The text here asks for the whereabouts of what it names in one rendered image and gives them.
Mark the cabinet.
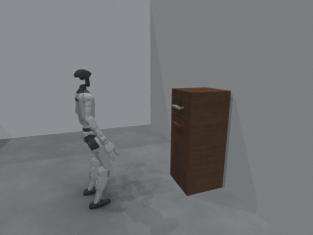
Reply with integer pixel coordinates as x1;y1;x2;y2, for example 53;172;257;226
170;87;231;196

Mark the right robot hand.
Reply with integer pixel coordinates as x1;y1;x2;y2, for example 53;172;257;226
104;141;119;161

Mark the right robot upper arm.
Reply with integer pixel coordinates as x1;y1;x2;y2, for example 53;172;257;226
82;93;94;124

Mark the left robot shin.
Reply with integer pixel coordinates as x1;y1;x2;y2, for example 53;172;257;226
88;164;102;191

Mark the robot right foot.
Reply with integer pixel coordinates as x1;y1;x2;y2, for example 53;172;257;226
89;199;111;210

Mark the handle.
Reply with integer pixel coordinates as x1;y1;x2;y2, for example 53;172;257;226
171;121;180;127
172;105;183;110

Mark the drawer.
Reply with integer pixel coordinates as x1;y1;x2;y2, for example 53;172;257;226
172;96;190;118

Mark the robot right forearm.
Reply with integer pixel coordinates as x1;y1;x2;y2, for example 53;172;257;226
87;117;109;145

